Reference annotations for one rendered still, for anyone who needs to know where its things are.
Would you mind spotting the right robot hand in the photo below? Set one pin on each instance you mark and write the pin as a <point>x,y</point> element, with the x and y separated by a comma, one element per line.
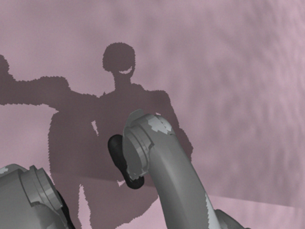
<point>227,222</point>

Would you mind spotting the left robot foot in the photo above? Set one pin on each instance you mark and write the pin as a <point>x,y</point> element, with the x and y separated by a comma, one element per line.
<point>66,213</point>

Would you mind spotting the right robot foot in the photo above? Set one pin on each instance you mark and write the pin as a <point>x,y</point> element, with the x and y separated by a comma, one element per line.
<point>115,150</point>

